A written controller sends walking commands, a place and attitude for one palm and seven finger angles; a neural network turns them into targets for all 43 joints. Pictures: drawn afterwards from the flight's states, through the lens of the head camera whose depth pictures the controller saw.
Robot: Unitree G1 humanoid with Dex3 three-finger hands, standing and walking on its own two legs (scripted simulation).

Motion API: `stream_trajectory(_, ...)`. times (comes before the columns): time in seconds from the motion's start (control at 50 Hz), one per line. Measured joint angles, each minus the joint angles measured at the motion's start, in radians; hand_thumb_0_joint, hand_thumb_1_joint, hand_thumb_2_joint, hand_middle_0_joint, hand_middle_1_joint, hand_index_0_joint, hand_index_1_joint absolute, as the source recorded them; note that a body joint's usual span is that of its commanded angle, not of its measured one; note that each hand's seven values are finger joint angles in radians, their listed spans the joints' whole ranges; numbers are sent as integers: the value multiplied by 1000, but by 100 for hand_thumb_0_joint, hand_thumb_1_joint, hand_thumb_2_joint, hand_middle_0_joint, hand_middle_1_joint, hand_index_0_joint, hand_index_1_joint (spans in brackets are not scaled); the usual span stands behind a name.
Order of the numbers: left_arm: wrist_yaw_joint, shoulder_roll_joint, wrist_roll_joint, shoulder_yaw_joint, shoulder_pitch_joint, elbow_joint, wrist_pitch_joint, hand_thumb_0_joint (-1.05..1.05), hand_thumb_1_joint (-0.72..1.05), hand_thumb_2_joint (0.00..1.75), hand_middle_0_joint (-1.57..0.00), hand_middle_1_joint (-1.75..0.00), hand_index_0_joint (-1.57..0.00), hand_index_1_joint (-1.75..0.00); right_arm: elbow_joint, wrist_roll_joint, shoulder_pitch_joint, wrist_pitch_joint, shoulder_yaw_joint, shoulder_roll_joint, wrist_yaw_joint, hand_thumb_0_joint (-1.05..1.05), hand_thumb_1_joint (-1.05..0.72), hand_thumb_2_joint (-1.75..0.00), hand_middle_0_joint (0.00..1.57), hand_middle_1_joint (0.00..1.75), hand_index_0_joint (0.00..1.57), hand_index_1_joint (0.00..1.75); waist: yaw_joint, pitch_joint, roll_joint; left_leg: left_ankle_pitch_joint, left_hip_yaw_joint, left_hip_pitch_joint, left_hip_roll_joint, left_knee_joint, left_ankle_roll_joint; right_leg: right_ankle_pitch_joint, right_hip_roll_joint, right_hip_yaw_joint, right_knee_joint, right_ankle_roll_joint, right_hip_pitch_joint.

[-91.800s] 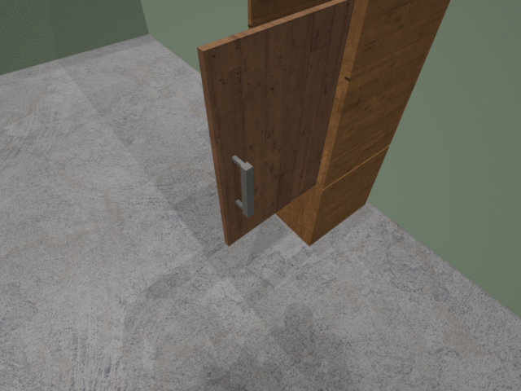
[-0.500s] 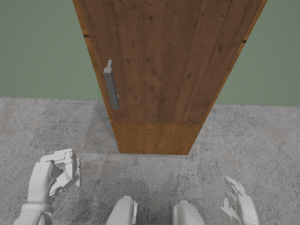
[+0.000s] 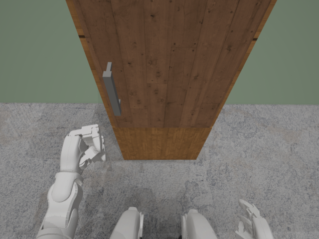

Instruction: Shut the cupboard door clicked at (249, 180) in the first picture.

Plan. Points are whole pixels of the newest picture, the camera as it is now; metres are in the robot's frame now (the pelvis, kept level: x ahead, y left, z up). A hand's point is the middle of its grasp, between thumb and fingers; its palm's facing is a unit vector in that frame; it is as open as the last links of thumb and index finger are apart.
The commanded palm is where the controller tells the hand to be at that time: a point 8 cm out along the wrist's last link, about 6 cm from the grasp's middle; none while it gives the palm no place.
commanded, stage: bring the fist close to the handle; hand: left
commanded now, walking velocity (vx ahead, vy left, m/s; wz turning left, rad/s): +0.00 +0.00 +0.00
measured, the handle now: (114, 91) +0.51 +0.16 +0.03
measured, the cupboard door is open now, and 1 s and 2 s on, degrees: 0 0 0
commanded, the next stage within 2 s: push the door shut along its arc in 0.86 s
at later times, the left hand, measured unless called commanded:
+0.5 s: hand (120, 118) +0.41 +0.12 +0.04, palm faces +0.02 -1.00 -0.02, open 3.1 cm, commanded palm +0.38 +0.18 +0.03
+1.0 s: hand (122, 119) +0.40 +0.12 +0.04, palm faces +0.02 -1.00 -0.02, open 3.1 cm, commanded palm +0.38 +0.17 +0.03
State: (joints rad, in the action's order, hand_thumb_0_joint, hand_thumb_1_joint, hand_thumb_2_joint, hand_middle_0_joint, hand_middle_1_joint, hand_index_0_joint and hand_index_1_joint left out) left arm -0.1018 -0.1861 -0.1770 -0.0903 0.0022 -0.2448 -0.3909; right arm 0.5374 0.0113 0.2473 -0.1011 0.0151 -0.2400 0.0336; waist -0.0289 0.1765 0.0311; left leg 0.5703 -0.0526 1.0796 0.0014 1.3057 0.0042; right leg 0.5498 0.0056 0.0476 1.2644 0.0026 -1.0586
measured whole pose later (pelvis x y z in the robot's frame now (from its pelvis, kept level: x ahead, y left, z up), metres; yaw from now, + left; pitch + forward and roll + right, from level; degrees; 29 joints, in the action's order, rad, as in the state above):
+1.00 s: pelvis +0.00 +0.00 +0.00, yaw -1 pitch +22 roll -1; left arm -0.01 -0.16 -0.11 -0.15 0.42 -0.73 -0.54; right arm 0.62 0.03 0.27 -0.01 -0.02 -0.24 0.00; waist -0.07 0.17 0.03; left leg 0.55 -0.02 1.10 0.00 1.27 0.01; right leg 0.53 0.00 0.02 1.25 0.01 -1.11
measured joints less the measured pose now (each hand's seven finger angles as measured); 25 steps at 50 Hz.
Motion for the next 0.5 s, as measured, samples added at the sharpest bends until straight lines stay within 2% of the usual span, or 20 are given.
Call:
stream_trajectory(0.28,55,26,39,4,198,-198,-51,2,90,90,-130,-150,-130,-150,38,8,-8,38,-15,1,-16,1,-91,-90,20,30,20,30,-13,-5,-3,-4,15,5,0,-12,0,-2,0,-15,1,0,-16)
stream_trajectory(0.5,84,8,59,-55,420,-434,-96,2,90,90,-130,-150,-130,-150,68,15,-8,56,-14,7,-21,1,-91,-90,20,30,20,30,-39,-6,-4,-11,16,45,-4,-4,6,-8,-3,-16,14,5,-60)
